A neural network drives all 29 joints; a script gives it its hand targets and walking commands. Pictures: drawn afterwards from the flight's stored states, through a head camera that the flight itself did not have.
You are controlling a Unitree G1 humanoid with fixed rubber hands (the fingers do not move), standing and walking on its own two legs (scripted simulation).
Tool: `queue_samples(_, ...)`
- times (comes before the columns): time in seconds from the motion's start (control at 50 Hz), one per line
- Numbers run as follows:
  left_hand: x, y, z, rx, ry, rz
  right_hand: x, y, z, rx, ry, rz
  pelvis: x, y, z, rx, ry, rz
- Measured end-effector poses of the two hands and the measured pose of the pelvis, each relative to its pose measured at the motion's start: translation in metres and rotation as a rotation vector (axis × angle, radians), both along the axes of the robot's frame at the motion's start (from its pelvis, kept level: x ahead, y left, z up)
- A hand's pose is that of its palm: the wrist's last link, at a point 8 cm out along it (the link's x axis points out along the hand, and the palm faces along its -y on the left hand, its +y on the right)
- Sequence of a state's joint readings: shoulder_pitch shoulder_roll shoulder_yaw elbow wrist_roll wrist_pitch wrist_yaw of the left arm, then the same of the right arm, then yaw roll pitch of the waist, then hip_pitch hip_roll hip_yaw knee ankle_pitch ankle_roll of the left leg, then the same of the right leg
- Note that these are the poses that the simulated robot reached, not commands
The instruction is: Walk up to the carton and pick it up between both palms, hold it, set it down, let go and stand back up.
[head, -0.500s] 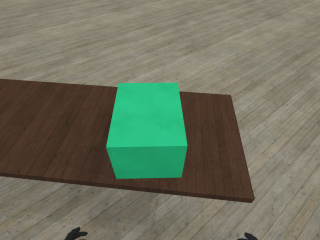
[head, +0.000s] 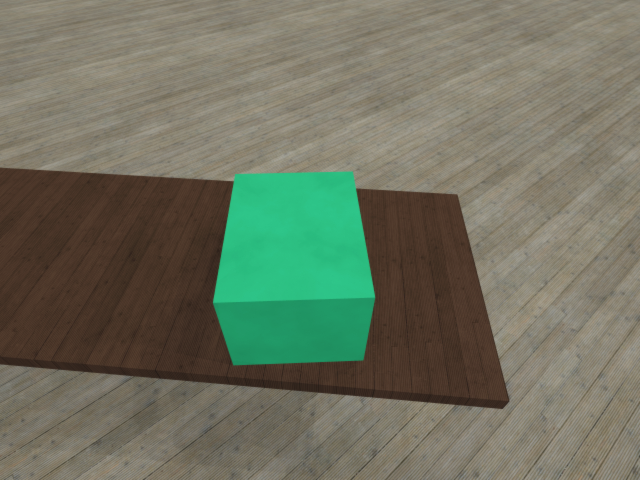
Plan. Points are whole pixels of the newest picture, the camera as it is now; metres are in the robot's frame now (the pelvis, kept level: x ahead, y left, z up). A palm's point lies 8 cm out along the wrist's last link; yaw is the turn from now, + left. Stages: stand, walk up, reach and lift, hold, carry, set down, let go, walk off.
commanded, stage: stand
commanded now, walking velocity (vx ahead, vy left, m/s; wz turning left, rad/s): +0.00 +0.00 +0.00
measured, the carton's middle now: (296, 263) +0.50 +0.04 -0.06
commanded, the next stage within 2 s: none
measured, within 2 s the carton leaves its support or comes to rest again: neither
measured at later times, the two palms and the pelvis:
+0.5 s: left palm out of the picture -0.03 +0.20 -0.15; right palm out of the picture -0.05 -0.20 -0.15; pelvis +0.00 +0.00 +0.00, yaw +0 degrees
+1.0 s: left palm out of the picture -0.04 +0.20 -0.15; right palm out of the picture -0.05 -0.18 -0.15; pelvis +0.00 +0.01 +0.00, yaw +0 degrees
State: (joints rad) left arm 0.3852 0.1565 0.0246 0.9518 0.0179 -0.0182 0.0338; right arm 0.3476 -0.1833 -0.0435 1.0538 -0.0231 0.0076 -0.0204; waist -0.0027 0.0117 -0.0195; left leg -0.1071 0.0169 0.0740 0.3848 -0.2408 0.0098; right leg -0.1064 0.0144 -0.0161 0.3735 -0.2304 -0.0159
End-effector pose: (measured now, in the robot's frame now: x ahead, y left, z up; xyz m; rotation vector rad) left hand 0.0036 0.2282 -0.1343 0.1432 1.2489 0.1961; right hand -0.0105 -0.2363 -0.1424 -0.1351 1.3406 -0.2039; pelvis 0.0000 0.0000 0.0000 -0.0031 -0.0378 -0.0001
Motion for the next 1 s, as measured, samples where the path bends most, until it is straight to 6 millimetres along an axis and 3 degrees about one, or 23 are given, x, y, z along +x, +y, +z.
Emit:
queue_samples(0.4,-0.034,-0.022,-0.012,-0.058,0.154,0.013,-0.032,0.032,-0.008,0.057,0.117,-0.019,0.001,0.004,0.0,0.001,-0.009,-0.004)
queue_samples(1.0,-0.043,-0.024,-0.017,-0.084,0.232,0.009,-0.042,0.052,-0.008,0.075,0.163,-0.019,0.003,0.012,0.0,0.0,-0.003,-0.006)
